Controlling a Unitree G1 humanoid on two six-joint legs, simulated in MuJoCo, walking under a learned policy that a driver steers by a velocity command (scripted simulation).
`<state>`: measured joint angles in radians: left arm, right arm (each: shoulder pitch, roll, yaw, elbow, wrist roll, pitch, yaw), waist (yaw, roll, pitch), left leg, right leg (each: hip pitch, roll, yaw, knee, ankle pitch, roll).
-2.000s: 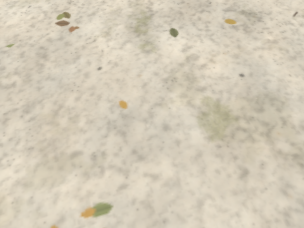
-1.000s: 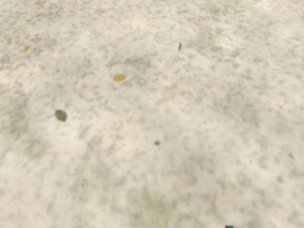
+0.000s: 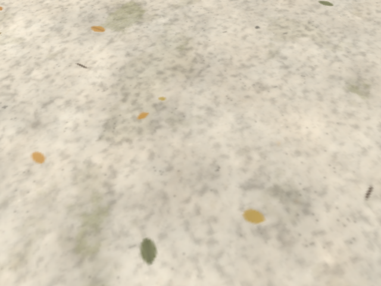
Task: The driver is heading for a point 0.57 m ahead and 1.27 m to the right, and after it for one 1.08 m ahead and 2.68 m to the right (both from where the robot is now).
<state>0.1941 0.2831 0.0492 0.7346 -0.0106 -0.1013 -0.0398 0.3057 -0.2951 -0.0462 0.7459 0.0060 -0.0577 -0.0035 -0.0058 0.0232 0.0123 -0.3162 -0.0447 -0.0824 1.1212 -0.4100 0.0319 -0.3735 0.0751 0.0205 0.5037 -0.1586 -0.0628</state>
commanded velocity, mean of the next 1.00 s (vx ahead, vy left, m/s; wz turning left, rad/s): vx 0.50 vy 0.00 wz -0.51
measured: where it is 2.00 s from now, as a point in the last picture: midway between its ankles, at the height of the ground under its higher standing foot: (317, 185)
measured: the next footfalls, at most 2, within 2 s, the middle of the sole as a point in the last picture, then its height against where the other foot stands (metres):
left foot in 0.38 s outside the picture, level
right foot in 0.88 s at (275, 267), level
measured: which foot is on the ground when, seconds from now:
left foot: up 0.00-0.36, down 0.38-0.90, up 0.92-1.00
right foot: down 0.00-0.38, up 0.40-0.86, down 0.88-1.00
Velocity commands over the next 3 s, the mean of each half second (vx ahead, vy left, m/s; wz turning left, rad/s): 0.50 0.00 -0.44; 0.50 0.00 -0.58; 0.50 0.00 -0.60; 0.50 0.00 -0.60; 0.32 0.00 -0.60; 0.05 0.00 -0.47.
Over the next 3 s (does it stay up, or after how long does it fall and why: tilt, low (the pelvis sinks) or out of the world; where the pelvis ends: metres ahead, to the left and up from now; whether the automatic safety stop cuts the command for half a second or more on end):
stays up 0.92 -0.76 0.01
